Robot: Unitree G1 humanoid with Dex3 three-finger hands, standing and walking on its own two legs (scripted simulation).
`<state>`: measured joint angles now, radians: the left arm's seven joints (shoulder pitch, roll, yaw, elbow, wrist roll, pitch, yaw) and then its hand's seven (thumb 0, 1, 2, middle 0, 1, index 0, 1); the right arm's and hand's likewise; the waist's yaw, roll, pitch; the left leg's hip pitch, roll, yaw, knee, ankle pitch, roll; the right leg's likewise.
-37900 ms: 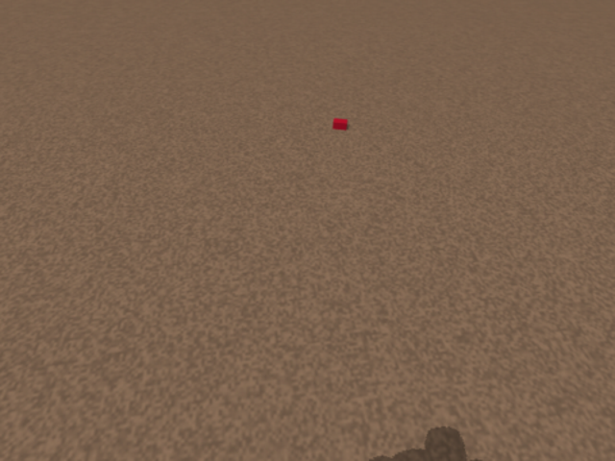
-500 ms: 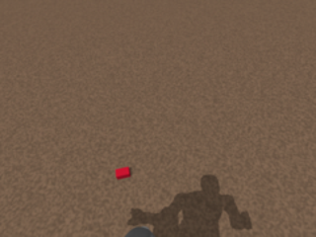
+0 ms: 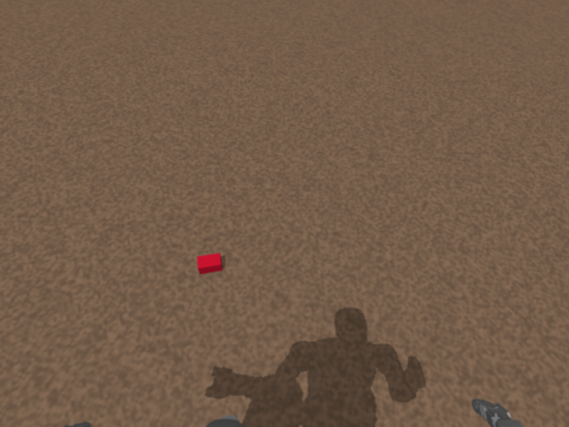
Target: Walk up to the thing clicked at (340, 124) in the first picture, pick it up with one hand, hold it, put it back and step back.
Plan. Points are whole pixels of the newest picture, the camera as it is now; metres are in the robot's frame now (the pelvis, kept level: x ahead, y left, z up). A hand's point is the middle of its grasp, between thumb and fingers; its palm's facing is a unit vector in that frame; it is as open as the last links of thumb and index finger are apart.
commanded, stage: step back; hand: left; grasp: from above
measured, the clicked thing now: (209, 263) +0.75 +0.31 -0.73
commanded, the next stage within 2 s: stand in 1.90 s
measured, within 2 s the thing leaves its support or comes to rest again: neither
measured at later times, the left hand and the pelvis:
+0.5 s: hand out of the picture -0.06 +0.27 -0.14, palm faces +0.08 -0.91 -0.40, open 7.4 cm; pelvis -0.17 -0.01 +0.00, yaw +5 degrees
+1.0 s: hand out of the picture -0.28 +0.24 -0.13, palm faces +0.09 -0.90 -0.43, open 7.4 cm; pelvis -0.32 -0.04 +0.00, yaw +5 degrees
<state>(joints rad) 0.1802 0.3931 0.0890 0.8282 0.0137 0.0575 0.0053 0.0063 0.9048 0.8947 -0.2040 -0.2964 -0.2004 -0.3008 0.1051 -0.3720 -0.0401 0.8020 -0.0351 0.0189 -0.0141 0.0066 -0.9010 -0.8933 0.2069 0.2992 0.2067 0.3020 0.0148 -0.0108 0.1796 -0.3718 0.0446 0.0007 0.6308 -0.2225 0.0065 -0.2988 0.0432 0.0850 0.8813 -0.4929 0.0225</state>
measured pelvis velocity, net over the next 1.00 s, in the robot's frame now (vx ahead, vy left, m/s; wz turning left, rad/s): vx -0.32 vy -0.04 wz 0.09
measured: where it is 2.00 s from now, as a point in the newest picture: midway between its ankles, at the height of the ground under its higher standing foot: outside the picture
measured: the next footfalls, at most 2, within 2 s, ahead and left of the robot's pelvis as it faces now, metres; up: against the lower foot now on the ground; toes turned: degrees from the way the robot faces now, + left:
right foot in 0.04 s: -0.01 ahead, -0.14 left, +0.00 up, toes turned +3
left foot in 0.38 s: -0.12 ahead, +0.10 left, +0.00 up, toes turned +3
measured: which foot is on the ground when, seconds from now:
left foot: down 0.00-0.06, up 0.08-0.36, down 0.38-0.74, up 0.76-1.00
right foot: up 0.00-0.02, down 0.04-0.40, up 0.42-0.70, down 0.72-1.00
